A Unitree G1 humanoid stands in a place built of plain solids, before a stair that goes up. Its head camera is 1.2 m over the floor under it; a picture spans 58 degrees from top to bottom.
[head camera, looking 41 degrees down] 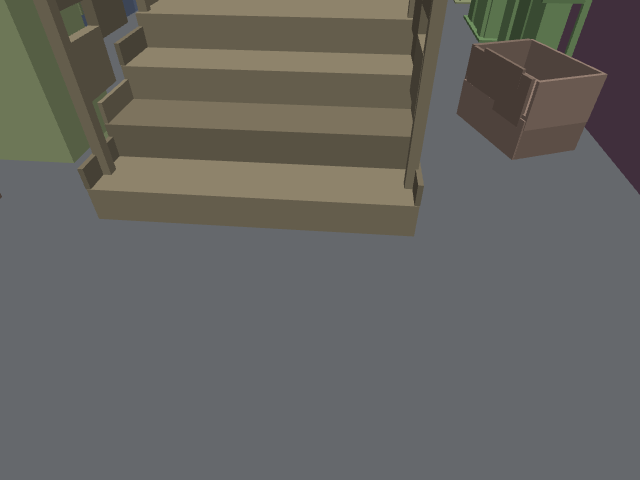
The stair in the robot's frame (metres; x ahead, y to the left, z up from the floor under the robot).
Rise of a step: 0.16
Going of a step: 0.28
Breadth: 1.40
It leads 5 degrees to the right of straight ahead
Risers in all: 4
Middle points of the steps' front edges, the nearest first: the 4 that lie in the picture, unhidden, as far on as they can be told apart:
1.46 0.29 0.16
1.74 0.27 0.32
2.02 0.25 0.48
2.30 0.22 0.64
